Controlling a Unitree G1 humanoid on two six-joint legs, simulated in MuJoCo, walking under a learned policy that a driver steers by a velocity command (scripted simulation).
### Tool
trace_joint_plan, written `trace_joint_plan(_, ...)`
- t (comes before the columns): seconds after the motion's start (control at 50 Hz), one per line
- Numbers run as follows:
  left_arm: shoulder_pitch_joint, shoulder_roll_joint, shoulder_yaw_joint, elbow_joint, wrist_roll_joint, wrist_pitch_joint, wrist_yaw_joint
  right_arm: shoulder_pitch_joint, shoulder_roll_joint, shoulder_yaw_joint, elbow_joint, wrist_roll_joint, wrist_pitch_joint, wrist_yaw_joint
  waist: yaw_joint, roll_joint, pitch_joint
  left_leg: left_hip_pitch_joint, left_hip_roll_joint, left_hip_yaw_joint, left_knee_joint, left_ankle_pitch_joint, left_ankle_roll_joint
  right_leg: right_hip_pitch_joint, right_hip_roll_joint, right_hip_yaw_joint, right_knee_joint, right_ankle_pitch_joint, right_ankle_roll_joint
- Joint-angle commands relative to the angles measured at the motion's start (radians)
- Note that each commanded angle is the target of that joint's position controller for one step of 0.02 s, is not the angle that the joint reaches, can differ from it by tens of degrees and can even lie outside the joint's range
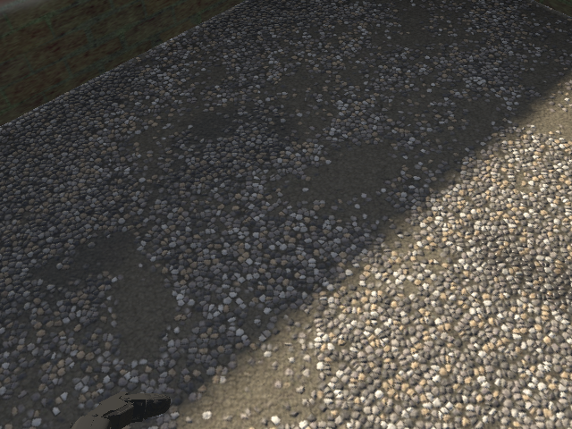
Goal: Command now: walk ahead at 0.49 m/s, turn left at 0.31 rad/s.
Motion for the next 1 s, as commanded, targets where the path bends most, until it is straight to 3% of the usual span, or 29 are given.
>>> trace_joint_plan(0.02,0.340,0.185,0.061,0.045,-0.019,0.014,0.021,-0.012,-0.150,-0.037,-0.091,-0.007,-0.002,-0.006,0.162,-0.121,-0.254,-0.540,0.036,-0.036,0.538,0.029,0.047,0.643,-0.423,0.587,-0.270,-0.237,-0.147)
trace_joint_plan(0.04,0.262,0.127,0.046,0.040,-0.021,0.010,0.020,-0.066,-0.111,-0.028,-0.098,-0.014,-0.003,0.002,0.141,-0.095,-0.125,-0.540,0.070,-0.029,0.494,0.098,0.047,0.494,-0.375,0.462,-0.321,-0.191,-0.122)
trace_joint_plan(0.08,0.232,0.084,0.033,0.059,-0.027,-0.001,0.026,-0.075,-0.088,-0.030,-0.090,-0.035,0.016,0.013,0.093,-0.121,-0.024,-0.480,0.101,-0.019,0.424,0.145,0.037,0.330,-0.295,0.277,-0.378,-0.058,-0.069)
trace_joint_plan(0.12,0.249,0.082,0.034,0.073,-0.033,-0.020,0.028,-0.069,-0.068,-0.032,-0.085,-0.037,0.034,0.024,0.072,-0.113,-0.022,-0.460,0.098,-0.009,0.404,0.181,0.027,0.298,-0.276,0.193,-0.404,0.021,-0.067)
trace_joint_plan(0.18,0.280,0.100,0.043,0.099,-0.036,-0.037,0.031,-0.160,-0.062,-0.033,-0.114,-0.039,0.047,0.034,0.062,-0.098,0.007,-0.548,0.111,0.000,0.358,0.279,0.010,0.314,-0.274,0.098,-0.440,0.096,-0.081)
trace_joint_plan(0.24,0.317,0.095,0.042,0.120,-0.035,-0.039,0.031,-0.268,-0.053,-0.026,-0.150,-0.040,0.049,0.044,0.072,-0.082,0.031,-0.598,0.116,0.019,0.234,0.398,0.000,0.341,-0.259,0.012,-0.440,0.160,-0.084)
trace_joint_plan(0.34,0.380,0.136,0.050,0.151,-0.037,-0.037,0.036,-0.447,-0.050,-0.007,-0.219,-0.040,0.043,0.062,0.114,-0.075,0.057,-0.522,0.095,0.117,-0.012,0.484,0.026,0.397,-0.269,-0.095,-0.417,0.269,-0.062)
trace_joint_plan(0.38,0.415,0.153,0.054,0.167,-0.034,-0.028,0.041,-0.479,-0.061,-0.008,-0.238,-0.045,0.042,0.064,0.122,-0.067,0.060,-0.515,0.075,0.149,-0.062,0.414,0.052,0.480,-0.288,-0.118,-0.375,0.374,-0.056)
trace_joint_plan(0.42,0.422,0.178,0.058,0.174,-0.029,-0.016,0.046,-0.461,-0.075,-0.014,-0.241,-0.047,0.043,0.059,0.107,-0.088,0.025,-0.448,0.020,0.191,-0.092,0.310,0.089,0.552,-0.290,-0.155,-0.260,0.666,-0.044)
trace_joint_plan(0.46,0.424,0.213,0.068,0.175,-0.025,0.006,0.050,-0.329,-0.106,-0.029,-0.208,-0.047,0.039,0.050,0.045,-0.108,-0.068,-0.287,-0.058,0.212,-0.124,0.203,0.139,0.575,-0.289,-0.178,-0.007,0.872,-0.033)
trace_joint_plan(0.48,0.418,0.218,0.068,0.165,-0.028,0.017,0.047,-0.178,-0.135,-0.045,-0.157,-0.053,0.029,0.039,-0.025,-0.070,-0.152,-0.082,-0.086,0.191,-0.205,0.231,0.170,0.491,-0.271,-0.199,0.222,0.772,-0.010)
trace_joint_plan(0.5,0.426,0.174,0.056,0.128,-0.027,0.018,0.042,-0.050,-0.229,-0.074,-0.128,-0.061,0.026,0.022,-0.065,0.045,-0.256,0.168,0.112,-0.080,-0.243,0.119,0.225,0.256,-0.234,-0.197,0.532,0.361,0.021)
trace_joint_plan(0.52,0.422,0.097,0.046,0.052,-0.045,0.008,0.020,-0.114,-0.327,-0.095,-0.158,-0.036,0.033,0.018,0.008,0.264,-0.326,0.410,0.361,-0.672,-0.404,0.113,0.388,-0.171,0.005,-0.086,0.884,-0.402,0.081)
trace_joint_plan(0.54,0.288,0.176,0.057,0.024,-0.032,-0.005,0.015,-0.102,-0.305,-0.091,-0.164,-0.021,0.047,0.011,-0.042,0.067,-0.278,0.377,0.352,-0.641,-0.463,0.171,0.365,-0.289,-0.036,0.090,0.897,-0.328,0.070)
trace_joint_plan(0.56,0.248,0.150,0.049,0.008,-0.046,-0.018,0.011,-0.149,-0.265,-0.079,-0.152,-0.018,0.047,0.001,-0.009,0.030,-0.158,0.263,0.335,-0.497,-0.461,0.266,0.337,-0.309,-0.084,0.101,0.842,-0.232,0.060)
trace_joint_plan(0.58,0.277,0.141,0.045,0.022,-0.046,-0.024,0.014,-0.183,-0.214,-0.065,-0.144,-0.017,0.041,-0.001,0.043,-0.033,-0.076,0.122,0.289,-0.401,-0.470,0.417,0.292,-0.246,-0.119,0.102,0.731,-0.184,0.059)
trace_joint_plan(0.62,0.319,0.130,0.043,0.035,-0.012,0.011,0.015,-0.242,-0.169,-0.048,-0.155,-0.009,0.024,-0.003,0.107,-0.027,-0.058,-0.018,0.203,-0.272,-0.488,0.556,0.250,-0.121,-0.142,0.113,0.626,-0.178,0.077)
trace_joint_plan(0.66,0.332,0.121,0.042,0.033,0.000,0.043,0.010,-0.227,-0.175,-0.046,-0.152,-0.004,0.002,0.003,0.123,-0.014,-0.065,-0.056,0.165,-0.231,-0.499,0.627,0.253,-0.096,-0.133,0.098,0.569,-0.171,0.096)
trace_joint_plan(0.7,0.276,0.115,0.041,0.010,-0.003,0.055,0.005,-0.197,-0.202,-0.053,-0.146,-0.006,-0.004,0.004,0.113,-0.001,-0.043,-0.081,0.141,-0.215,-0.523,0.592,0.245,-0.126,-0.129,0.083,0.488,-0.109,0.115)
trace_joint_plan(0.76,0.140,0.119,0.040,-0.036,-0.008,0.057,0.002,-0.135,-0.207,-0.055,-0.137,-0.005,-0.003,0.005,0.066,0.027,-0.009,-0.047,0.125,-0.231,-0.537,0.533,0.220,-0.200,-0.125,0.081,0.338,0.013,0.133)
trace_joint_plan(0.82,0.039,0.118,0.034,-0.071,-0.014,0.053,-0.003,-0.083,-0.213,-0.057,-0.131,-0.005,-0.001,0.002,0.025,0.044,-0.007,0.017,0.123,-0.255,-0.514,0.528,0.203,-0.224,-0.103,0.091,0.213,0.095,0.136)
trace_joint_plan(0.9,-0.061,0.125,0.026,-0.118,-0.022,0.039,-0.011,-0.041,-0.228,-0.059,-0.135,-0.019,0.002,-0.006,-0.008,0.058,-0.003,0.074,0.136,-0.289,-0.448,0.626,0.193,-0.190,-0.061,0.088,0.086,0.097,0.123)
trace_joint_plan(0.96,0.015,0.159,0.034,-0.115,-0.028,0.025,-0.007,-0.099,-0.254,-0.064,-0.161,-0.024,0.001,-0.016,0.049,0.077,-0.014,0.033,0.150,-0.332,-0.385,0.674,0.146,0.001,-0.031,0.103,-0.019,0.024,0.091)
trace_joint_plan(0.98,0.098,0.178,0.042,-0.094,-0.030,0.019,0.001,-0.128,-0.265,-0.067,-0.171,-0.025,-0.002,-0.014,0.088,0.078,-0.043,-0.001,0.137,-0.334,-0.320,0.747,0.127,0.129,-0.005,0.091,-0.040,-0.019,0.076)
trace_joint_plan(1.0,0.226,0.201,0.054,-0.058,-0.026,0.008,0.013,-0.146,-0.263,-0.065,-0.173,-0.020,-0.007,-0.007,0.155,0.035,-0.103,-0.039,0.082,-0.299,-0.165,0.781,0.102,0.303,0.001,0.084,-0.105,-0.010,0.056)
